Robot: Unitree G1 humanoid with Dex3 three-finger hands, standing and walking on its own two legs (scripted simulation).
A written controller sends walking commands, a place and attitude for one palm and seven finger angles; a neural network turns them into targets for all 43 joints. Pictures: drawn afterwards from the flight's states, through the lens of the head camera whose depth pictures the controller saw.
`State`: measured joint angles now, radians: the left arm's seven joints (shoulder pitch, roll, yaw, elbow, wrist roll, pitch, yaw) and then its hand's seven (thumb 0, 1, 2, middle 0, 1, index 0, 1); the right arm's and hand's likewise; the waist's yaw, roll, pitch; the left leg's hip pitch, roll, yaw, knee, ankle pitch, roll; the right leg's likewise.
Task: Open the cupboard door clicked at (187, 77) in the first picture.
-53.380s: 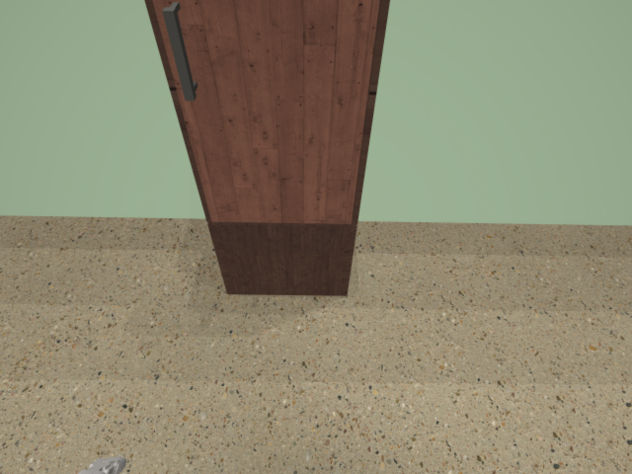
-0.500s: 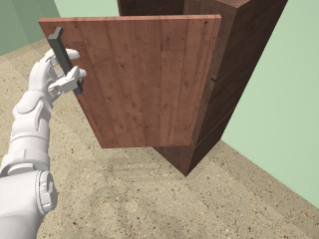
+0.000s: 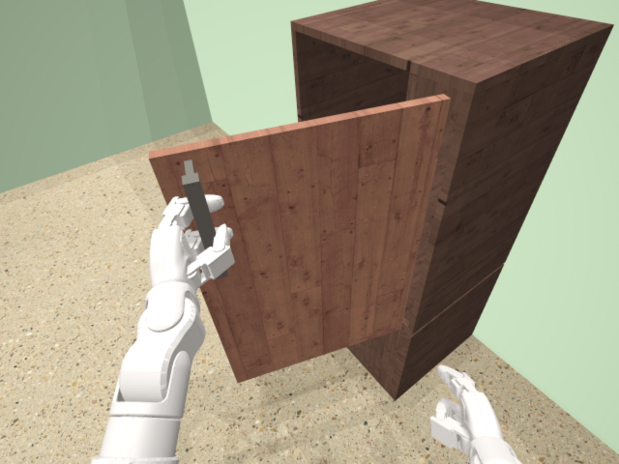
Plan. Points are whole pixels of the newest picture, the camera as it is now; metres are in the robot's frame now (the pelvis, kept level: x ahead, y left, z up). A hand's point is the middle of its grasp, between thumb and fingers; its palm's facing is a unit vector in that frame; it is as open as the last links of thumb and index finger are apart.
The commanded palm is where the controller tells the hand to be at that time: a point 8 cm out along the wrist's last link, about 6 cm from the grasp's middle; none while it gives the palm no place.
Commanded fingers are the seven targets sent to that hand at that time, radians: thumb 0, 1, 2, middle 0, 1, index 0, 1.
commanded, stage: pull the door open along its arc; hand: left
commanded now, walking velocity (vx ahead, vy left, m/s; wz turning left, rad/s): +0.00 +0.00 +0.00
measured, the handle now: (205, 222) +0.38 +0.17 +0.15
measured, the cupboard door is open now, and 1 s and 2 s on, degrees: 72 85 83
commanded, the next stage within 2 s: open thumb and fingers to let go in 0.26 s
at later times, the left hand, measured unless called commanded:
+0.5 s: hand (251, 292) +0.26 +0.08 +0.15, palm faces +0.26 -0.96 -0.01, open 6.3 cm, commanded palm +0.22 +0.13 +0.15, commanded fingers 0.00 0.34 0.66 -0.36 -1.29 -0.36 -1.29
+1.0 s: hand (232, 296) +0.25 +0.10 +0.16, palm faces +0.24 -0.97 +0.02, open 14.0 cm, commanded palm +0.22 +0.14 +0.15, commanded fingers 0.00 -0.50 0.30 -0.21 -0.65 -0.21 -0.65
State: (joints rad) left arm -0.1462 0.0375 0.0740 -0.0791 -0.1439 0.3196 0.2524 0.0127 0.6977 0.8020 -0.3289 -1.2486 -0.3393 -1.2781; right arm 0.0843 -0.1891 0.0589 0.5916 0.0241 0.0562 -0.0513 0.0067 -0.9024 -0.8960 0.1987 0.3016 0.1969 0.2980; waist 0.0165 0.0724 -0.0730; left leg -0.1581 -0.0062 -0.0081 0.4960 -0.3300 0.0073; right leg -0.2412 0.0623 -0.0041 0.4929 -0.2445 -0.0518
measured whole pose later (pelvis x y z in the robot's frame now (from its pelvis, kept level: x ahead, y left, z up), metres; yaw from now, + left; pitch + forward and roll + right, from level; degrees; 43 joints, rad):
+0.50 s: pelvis -0.01 -0.01 +0.00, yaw +3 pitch -4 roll +0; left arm 0.04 -0.01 -0.15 -0.29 -0.06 0.31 0.35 0.01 0.65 0.78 -0.35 -1.32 -0.33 -1.32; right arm 0.13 -0.22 0.04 0.66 -0.02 0.04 -0.06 0.01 -0.90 -0.90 0.20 0.30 0.20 0.30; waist 0.03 0.09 -0.01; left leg -0.12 0.00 -0.06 0.50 -0.31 -0.01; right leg -0.17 0.06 -0.05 0.47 -0.23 -0.07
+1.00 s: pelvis -0.03 +0.01 +0.00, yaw +3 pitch -6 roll +0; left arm -0.03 -0.05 -0.20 -0.25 -0.04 0.34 0.37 0.00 -0.43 0.33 -0.30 -1.06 -0.28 -1.05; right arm 0.11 -0.17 0.07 0.64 -0.01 0.06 -0.04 0.01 -0.90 -0.90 0.20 0.30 0.20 0.30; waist 0.05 0.06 -0.01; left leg -0.11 -0.04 -0.04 0.50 -0.29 0.03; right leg -0.17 0.02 -0.04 0.46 -0.20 -0.03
